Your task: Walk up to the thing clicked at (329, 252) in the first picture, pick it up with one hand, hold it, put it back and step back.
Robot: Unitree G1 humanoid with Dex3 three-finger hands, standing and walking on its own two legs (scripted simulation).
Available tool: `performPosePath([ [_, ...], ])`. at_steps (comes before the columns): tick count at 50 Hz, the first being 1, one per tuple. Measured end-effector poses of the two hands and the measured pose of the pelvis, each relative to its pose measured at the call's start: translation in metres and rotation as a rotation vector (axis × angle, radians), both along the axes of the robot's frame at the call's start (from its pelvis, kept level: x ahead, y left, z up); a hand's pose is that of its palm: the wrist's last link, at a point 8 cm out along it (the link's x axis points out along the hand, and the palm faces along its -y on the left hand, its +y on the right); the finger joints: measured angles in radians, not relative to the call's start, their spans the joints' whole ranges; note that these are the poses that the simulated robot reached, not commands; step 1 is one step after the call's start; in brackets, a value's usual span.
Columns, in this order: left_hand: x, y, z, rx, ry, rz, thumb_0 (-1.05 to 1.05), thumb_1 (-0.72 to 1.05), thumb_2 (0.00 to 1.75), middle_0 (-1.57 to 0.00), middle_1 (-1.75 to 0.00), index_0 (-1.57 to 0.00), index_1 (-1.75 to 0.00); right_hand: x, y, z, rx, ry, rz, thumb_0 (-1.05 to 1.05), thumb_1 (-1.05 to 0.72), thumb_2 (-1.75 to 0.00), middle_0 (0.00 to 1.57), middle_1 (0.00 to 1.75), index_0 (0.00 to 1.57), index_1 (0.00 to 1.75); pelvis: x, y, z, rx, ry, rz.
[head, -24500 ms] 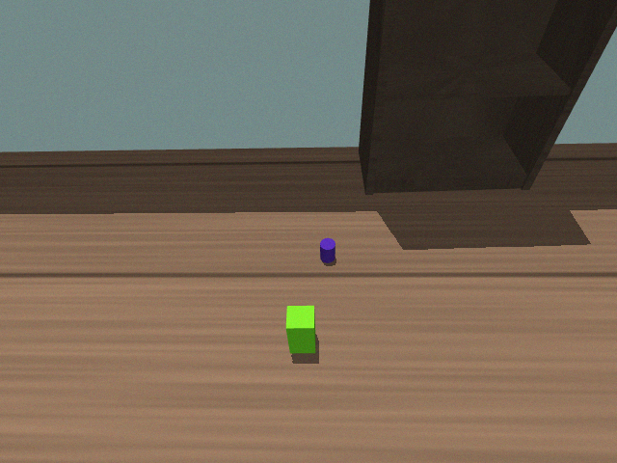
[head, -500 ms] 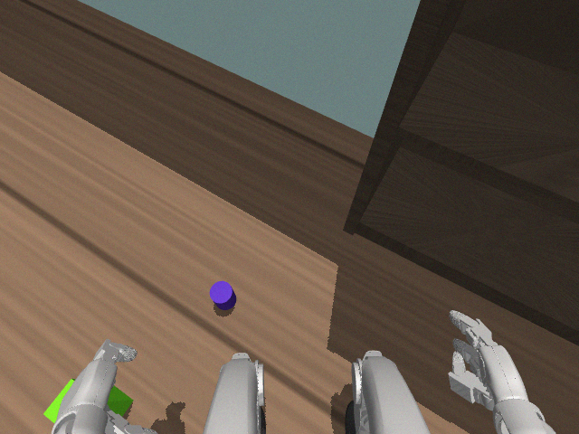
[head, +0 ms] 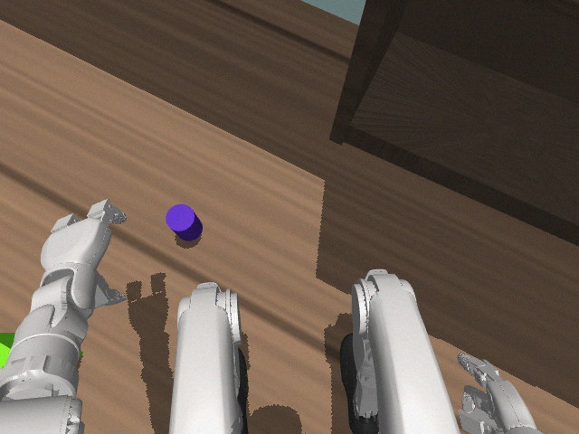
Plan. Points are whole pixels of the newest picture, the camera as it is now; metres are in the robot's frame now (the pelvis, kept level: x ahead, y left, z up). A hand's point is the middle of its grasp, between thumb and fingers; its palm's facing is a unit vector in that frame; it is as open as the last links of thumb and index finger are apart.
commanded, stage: rise first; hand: left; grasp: from above
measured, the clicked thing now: (185, 223) +0.50 +0.24 -0.38
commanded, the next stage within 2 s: approach in 1.26 s
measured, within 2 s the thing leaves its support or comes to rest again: neither
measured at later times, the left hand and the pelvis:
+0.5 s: hand (125, 243) +0.42 +0.30 -0.21, palm faces -0.45 -0.06 -0.89, open 13.2 cm; pelvis +0.00 +0.01 -0.06, yaw -2 degrees
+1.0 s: hand (139, 233) +0.44 +0.29 -0.25, palm faces -0.45 -0.04 -0.89, open 13.5 cm; pelvis +0.01 +0.01 -0.08, yaw -3 degrees
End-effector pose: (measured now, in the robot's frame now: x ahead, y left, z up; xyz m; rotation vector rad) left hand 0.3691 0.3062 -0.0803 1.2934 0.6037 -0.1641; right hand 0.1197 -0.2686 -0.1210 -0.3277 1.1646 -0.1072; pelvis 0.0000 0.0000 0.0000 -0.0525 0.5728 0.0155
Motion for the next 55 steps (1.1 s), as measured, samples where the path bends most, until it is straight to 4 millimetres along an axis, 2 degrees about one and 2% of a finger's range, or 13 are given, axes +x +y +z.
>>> performPosePath([
  [6,0.018,-0.001,-0.021,0.041,0.006,-0.081,0.00,-0.41,0.94,-0.18,-0.96,-0.18,-0.96,-0.028,-0.002,-0.008,-0.027,0.068,-0.031,0.01,-0.88,-0.90,0.21,0.30,0.20,0.29,-0.002,0.004,-0.017,-0.017,-0.001,-0.002],
  [12,0.031,-0.003,-0.044,0.074,-0.007,-0.146,0.00,-0.40,0.93,-0.20,-0.91,-0.20,-0.91,-0.042,-0.004,-0.014,-0.053,0.134,-0.031,0.01,-0.89,-0.90,0.21,0.30,0.20,0.29,-0.001,0.009,-0.030,-0.034,0.007,-0.001],
  [21,0.048,-0.005,-0.070,0.124,-0.036,-0.205,0.00,-0.37,0.89,-0.24,-0.84,-0.23,-0.85,-0.044,0.000,-0.029,-0.064,0.174,-0.022,0.01,-0.90,-0.91,0.21,0.30,0.20,0.29,0.000,0.014,-0.049,-0.047,0.013,-0.001],
  [35,0.070,-0.014,-0.090,0.160,-0.035,-0.253,0.00,-0.35,0.87,-0.25,-0.83,-0.25,-0.84,-0.050,0.007,-0.052,-0.034,0.210,-0.007,0.01,-0.91,-0.91,0.21,0.30,0.20,0.29,0.003,0.013,-0.068,-0.047,0.019,-0.010],
  [55,0.085,-0.019,-0.111,0.151,-0.043,-0.239,0.01,-0.43,0.93,-0.17,-0.94,-0.18,-0.93,-0.065,-0.001,-0.059,-0.049,0.271,-0.012,0.01,-0.91,-0.91,0.20,0.30,0.20,0.29,0.008,0.010,-0.081,-0.048,0.026,-0.017],
])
